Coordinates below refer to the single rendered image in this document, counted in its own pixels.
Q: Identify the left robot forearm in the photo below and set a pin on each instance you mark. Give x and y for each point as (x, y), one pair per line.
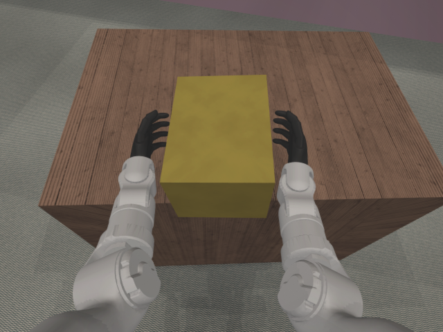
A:
(132, 216)

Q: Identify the right robot hand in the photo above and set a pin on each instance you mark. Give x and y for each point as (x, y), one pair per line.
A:
(296, 145)

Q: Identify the right robot forearm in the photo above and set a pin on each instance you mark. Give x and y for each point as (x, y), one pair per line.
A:
(301, 227)

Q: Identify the left robot upper arm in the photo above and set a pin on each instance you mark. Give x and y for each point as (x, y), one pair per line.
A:
(111, 294)

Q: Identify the carton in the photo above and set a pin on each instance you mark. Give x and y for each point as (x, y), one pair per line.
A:
(218, 158)

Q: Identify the right robot upper arm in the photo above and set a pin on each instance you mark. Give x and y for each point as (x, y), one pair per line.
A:
(319, 299)

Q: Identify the pedestal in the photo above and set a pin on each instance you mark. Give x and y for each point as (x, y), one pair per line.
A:
(375, 170)

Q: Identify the left robot hand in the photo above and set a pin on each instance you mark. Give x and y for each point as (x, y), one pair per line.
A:
(142, 145)

